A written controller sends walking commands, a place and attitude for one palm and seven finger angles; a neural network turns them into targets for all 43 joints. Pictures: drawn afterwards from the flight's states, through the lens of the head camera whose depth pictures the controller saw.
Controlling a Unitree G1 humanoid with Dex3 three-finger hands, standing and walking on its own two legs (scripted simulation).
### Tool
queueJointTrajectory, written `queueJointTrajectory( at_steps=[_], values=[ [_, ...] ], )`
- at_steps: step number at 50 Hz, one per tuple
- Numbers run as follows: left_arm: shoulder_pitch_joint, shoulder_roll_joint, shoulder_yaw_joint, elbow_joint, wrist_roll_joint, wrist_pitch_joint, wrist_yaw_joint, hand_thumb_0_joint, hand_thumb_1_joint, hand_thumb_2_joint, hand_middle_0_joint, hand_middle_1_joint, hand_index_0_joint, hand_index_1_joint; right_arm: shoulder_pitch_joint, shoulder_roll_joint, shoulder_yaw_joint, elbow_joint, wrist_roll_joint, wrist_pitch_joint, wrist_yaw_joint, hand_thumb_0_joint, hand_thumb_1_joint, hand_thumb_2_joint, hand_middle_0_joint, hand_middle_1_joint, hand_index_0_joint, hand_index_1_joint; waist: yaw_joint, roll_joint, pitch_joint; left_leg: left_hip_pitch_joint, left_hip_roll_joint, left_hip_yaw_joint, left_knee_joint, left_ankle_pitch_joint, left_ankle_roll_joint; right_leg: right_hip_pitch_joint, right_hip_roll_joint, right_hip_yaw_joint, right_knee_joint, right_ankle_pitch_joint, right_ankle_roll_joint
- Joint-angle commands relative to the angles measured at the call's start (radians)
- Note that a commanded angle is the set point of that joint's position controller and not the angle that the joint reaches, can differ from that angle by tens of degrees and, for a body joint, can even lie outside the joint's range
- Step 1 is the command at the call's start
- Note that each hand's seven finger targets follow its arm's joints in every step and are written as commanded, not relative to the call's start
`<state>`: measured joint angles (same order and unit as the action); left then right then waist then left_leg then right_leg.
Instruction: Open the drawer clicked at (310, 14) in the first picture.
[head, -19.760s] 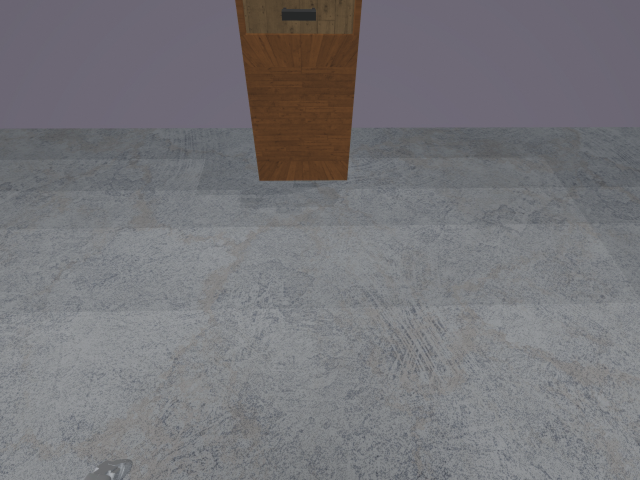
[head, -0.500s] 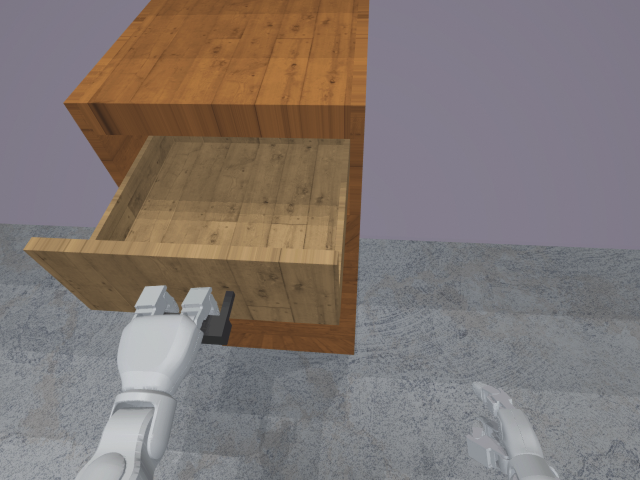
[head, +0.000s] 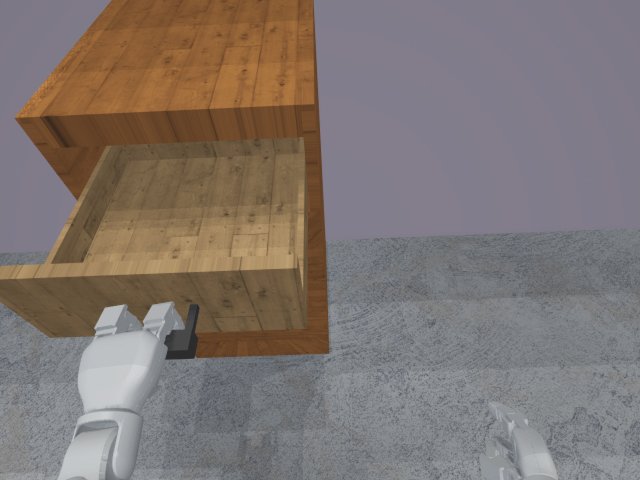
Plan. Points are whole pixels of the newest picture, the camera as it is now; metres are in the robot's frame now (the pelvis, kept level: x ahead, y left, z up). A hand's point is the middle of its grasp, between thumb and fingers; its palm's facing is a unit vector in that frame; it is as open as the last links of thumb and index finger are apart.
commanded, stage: pull the drawer open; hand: left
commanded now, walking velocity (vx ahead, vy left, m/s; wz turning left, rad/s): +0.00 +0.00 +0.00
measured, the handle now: (151, 329) +0.29 +0.24 +0.02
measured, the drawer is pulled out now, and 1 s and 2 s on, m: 0.24 0.30 0.30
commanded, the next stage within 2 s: open the thumb to release the handle in 0.44 s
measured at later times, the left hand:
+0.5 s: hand (133, 431) +0.18 +0.23 +0.00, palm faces +0.01 -0.09 -1.00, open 6.2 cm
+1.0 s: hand (133, 428) +0.18 +0.23 +0.01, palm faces +0.02 -0.07 -1.00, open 11.5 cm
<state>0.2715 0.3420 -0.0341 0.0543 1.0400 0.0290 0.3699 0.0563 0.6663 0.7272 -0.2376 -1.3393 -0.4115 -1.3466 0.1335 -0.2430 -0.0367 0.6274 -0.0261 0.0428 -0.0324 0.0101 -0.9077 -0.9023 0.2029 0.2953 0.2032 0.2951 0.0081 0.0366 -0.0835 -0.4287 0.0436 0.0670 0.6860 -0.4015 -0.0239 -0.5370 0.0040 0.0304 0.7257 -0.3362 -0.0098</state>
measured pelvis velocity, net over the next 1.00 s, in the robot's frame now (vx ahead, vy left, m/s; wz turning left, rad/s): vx -0.01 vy -0.01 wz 0.02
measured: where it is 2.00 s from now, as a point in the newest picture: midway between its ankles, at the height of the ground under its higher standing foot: outside the picture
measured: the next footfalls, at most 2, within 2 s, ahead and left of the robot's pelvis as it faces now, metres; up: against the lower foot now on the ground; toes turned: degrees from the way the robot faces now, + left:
none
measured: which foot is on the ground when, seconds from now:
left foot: down 0.00-1.00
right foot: down 0.00-1.00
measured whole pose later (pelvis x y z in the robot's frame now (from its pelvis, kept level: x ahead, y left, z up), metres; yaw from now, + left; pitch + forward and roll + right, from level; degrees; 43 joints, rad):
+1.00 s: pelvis -0.01 -0.01 -0.01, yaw +1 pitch +7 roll +1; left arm 0.42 0.37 -0.06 -0.05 1.05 -0.01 0.44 0.00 -0.13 0.46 -0.35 -1.25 -0.34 -1.24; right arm 0.07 -0.22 -0.01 0.63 -0.03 0.06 -0.06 0.01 -0.91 -0.90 0.20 0.30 0.20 0.30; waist 0.07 0.04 -0.07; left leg -0.45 0.04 0.04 0.74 -0.41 -0.03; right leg -0.55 0.00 0.01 0.79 -0.36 -0.02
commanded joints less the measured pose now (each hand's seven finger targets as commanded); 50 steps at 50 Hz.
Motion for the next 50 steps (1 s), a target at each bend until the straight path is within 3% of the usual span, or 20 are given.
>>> queueJointTrajectory(
  at_steps=[1,5,8,12,15,17,20,22,25,26,27,28,30,32,34,35,37,45,47,50],
  values=[
    [0.258,0.149,0.111,-0.294,-0.006,-0.006,0.068,0.0,0.9,0.9,-0.4,-1.35,-0.4,-1.35,-0.157,-0.092,-0.029,-0.18,-0.006,-0.048,0.021,0.0,-0.9,-0.9,0.2,0.3,0.2,0.3,0.108,-0.011,-0.199,-0.012,-0.076,-0.009,-0.044,0.335,0.028,0.235,0.017,-0.019,-0.055,0.368,-0.035],
    [0.377,0.141,0.116,-0.356,0.005,-0.015,0.106,0.0,0.9,0.9,-0.4,-1.35,-0.4,-1.35,-0.154,-0.092,-0.028,-0.19,-0.016,-0.046,0.041,0.0,-0.9,-0.9,0.2,0.3,0.2,0.3,0.104,-0.013,-0.208,-0.008,-0.067,-0.022,-0.011,0.382,0.026,0.189,0.023,-0.018,-0.018,0.381,-0.037],
    [0.38,0.129,0.102,-0.384,0.017,-0.018,0.132,0.0,0.9,0.9,-0.4,-1.35,-0.4,-1.35,-0.156,-0.095,-0.032,-0.194,-0.025,-0.044,0.048,0.0,-0.9,-0.9,0.2,0.3,0.2,0.3,0.089,-0.005,-0.18,-0.008,-0.062,-0.031,0.012,0.367,0.028,0.126,0.03,-0.017,-0.005,0.336,-0.038],
    [0.462,0.161,0.149,-0.407,0.017,-0.024,0.163,0.0,0.9,0.9,-0.4,-1.35,-0.4,-1.35,-0.148,-0.09,-0.029,-0.2,-0.025,-0.038,0.051,0.0,-0.9,-0.9,0.2,0.3,0.2,0.3,0.098,-0.018,-0.208,-0.01,-0.064,-0.041,0.041,0.387,0.026,0.116,0.033,-0.007,0.021,0.372,-0.042],
    [0.546,0.131,0.127,-0.398,0.013,-0.022,0.166,0.0,0.9,0.9,-0.4,-1.35,-0.4,-1.35,-0.159,-0.079,-0.019,-0.206,-0.021,-0.04,0.056,0.0,-0.9,-0.9,0.2,0.3,0.2,0.3,0.111,-0.033,-0.2,-0.025,-0.067,-0.04,0.053,0.386,0.026,0.117,0.034,-0.008,0.037,0.388,-0.038],
    [0.504,0.149,0.138,-0.441,0.011,-0.009,0.165,0.0,0.9,0.9,-0.4,-1.35,-0.4,-1.35,-0.162,-0.084,-0.018,-0.213,-0.021,-0.03,0.057,0.0,-0.9,-0.9,0.2,0.3,0.2,0.3,0.104,-0.022,-0.228,-0.016,-0.063,-0.044,0.057,0.412,0.026,0.123,0.033,-0.003,0.041,0.402,-0.038],
    [0.484,0.122,0.1,-0.443,0.018,0.004,0.162,0.0,0.9,0.9,-0.4,-1.35,-0.4,-1.35,-0.159,-0.077,-0.013,-0.213,-0.024,-0.032,0.06,0.0,-0.9,-0.9,0.2,0.3,0.2,0.3,0.091,-0.017,-0.202,-0.011,-0.06,-0.048,0.07,0.42,0.028,0.092,0.036,-0.007,0.046,0.388,-0.034],
    [0.5,0.127,0.103,-0.464,0.012,0.01,0.157,0.0,0.9,0.9,-0.4,-1.35,-0.4,-1.35,-0.152,-0.08,-0.012,-0.222,-0.022,-0.03,0.063,0.0,-0.9,-0.9,0.2,0.3,0.2,0.3,0.092,-0.015,-0.232,0.005,-0.054,-0.053,0.076,0.466,0.027,0.103,0.035,-0.008,0.05,0.418,-0.033],
    [0.544,0.105,0.077,-0.46,0.008,0.007,0.152,0.0,0.9,0.9,-0.4,-1.35,-0.4,-1.35,-0.15,-0.073,-0.005,-0.225,-0.02,-0.034,0.067,0.0,-0.9,-0.9,0.2,0.3,0.2,0.3,0.094,-0.032,-0.214,-0.005,-0.053,-0.054,0.084,0.478,0.029,0.103,0.034,-0.015,0.059,0.436,-0.028],
    [0.525,0.118,0.084,-0.485,0.006,0.007,0.149,0.0,0.9,0.9,-0.4,-1.35,-0.4,-1.35,-0.147,-0.08,-0.008,-0.228,-0.021,-0.032,0.069,0.0,-0.9,-0.9,0.2,0.3,0.2,0.3,0.091,-0.021,-0.224,-0.003,-0.051,-0.055,0.084,0.476,0.028,0.103,0.03,-0.013,0.058,0.435,-0.028],
    [0.218,0.222,0.184,-0.409,0.032,0.011,0.16,0.0,0.9,0.9,-0.4,-1.35,-0.4,-1.35,-0.144,-0.093,-0.01,-0.182,-0.025,-0.012,0.041,0.0,-0.9,-0.9,0.2,0.3,0.2,0.3,0.043,-0.05,-0.187,-0.03,-0.064,-0.058,0.086,0.372,0.026,0.061,0.035,-0.004,0.044,0.394,-0.031],
    [0.224,0.209,0.196,-0.385,0.043,0.004,0.17,0.0,0.83,0.87,-0.395,-1.342,-0.395,-1.342,-0.155,-0.085,-0.014,-0.198,-0.04,-0.016,0.024,0.0,-0.9,-0.9,0.2,0.3,0.2,0.3,0.077,-0.038,-0.18,-0.033,-0.075,-0.058,0.071,0.308,0.027,0.074,0.036,0.004,0.035,0.358,-0.035],
    [0.287,0.18,0.179,-0.33,0.042,-0.002,0.179,0.0,0.69,0.81,-0.385,-1.327,-0.385,-1.327,-0.149,-0.073,-0.009,-0.2,-0.034,-0.026,0.02,0.0,-0.9,-0.9,0.2,0.3,0.2,0.3,0.085,-0.031,-0.194,-0.033,-0.08,-0.05,0.073,0.294,0.027,0.081,0.032,0.0,0.031,0.352,-0.036],
    [0.259,0.195,0.194,-0.346,0.029,0.003,0.182,0.0,0.55,0.75,-0.375,-1.313,-0.375,-1.313,-0.137,-0.076,-0.019,-0.192,-0.029,-0.022,0.014,0.0,-0.9,-0.9,0.2,0.3,0.2,0.3,0.084,-0.02,-0.248,-0.001,-0.078,-0.047,0.073,0.343,0.024,0.108,0.029,-0.002,0.03,0.394,-0.037],
    [0.244,0.196,0.195,-0.334,0.016,0.014,0.182,0.0,0.41,0.69,-0.365,-1.298,-0.365,-1.298,-0.147,-0.078,-0.022,-0.181,-0.023,-0.021,0.005,0.0,-0.9,-0.9,0.2,0.3,0.2,0.3,0.085,-0.033,-0.245,-0.01,-0.083,-0.04,0.063,0.31,0.026,0.135,0.022,-0.002,0.018,0.409,-0.031],
    [0.236,0.188,0.184,-0.3,0.017,0.02,0.178,0.0,0.34,0.66,-0.36,-1.29,-0.36,-1.29,-0.157,-0.075,-0.019,-0.174,-0.021,-0.02,-0.001,0.0,-0.9,-0.9,0.2,0.3,0.2,0.3,0.084,-0.056,-0.211,-0.027,-0.088,-0.038,0.056,0.282,0.027,0.135,0.023,-0.002,0.008,0.393,-0.029],
    [0.173,0.217,0.201,-0.291,0.013,0.031,0.172,0.0,0.2,0.6,-0.35,-1.275,-0.35,-1.275,-0.167,-0.079,-0.017,-0.167,-0.018,-0.014,-0.012,0.0,-0.9,-0.9,0.2,0.3,0.2,0.3,0.081,-0.07,-0.206,-0.03,-0.088,-0.036,0.04,0.249,0.031,0.153,0.018,0.007,-0.016,0.373,-0.028],
    [0.182,0.202,0.169,-0.24,0.001,0.024,0.126,0.0,-0.36,0.36,-0.31,-1.215,-0.31,-1.215,-0.194,-0.07,-0.009,-0.153,-0.008,-0.026,-0.033,0.0,-0.9,-0.9,0.2,0.3,0.2,0.3,0.1,-0.074,-0.157,-0.034,-0.096,-0.023,-0.009,0.188,0.034,0.192,0.011,0.015,-0.072,0.293,-0.02],
    [0.168,0.227,0.194,-0.236,0.0,0.015,0.117,0.0,-0.5,0.3,-0.3,-1.2,-0.3,-1.2,-0.189,-0.073,-0.011,-0.149,-0.009,-0.028,-0.037,0.0,-0.9,-0.9,0.2,0.3,0.2,0.3,0.103,-0.074,-0.171,-0.029,-0.095,-0.022,-0.018,0.185,0.034,0.211,0.006,0.025,-0.086,0.281,-0.02],
    [0.162,0.221,0.188,-0.206,-0.005,-0.002,0.105,0.0,-0.5,0.3,-0.3,-1.2,-0.3,-1.2,-0.194,-0.069,-0.008,-0.147,-0.007,-0.035,-0.042,0.0,-0.9,-0.9,0.2,0.3,0.2,0.3,0.105,-0.085,-0.115,-0.05,-0.098,-0.02,-0.026,0.139,0.036,0.191,0.004,0.038,-0.11,0.214,-0.016]
  ],
)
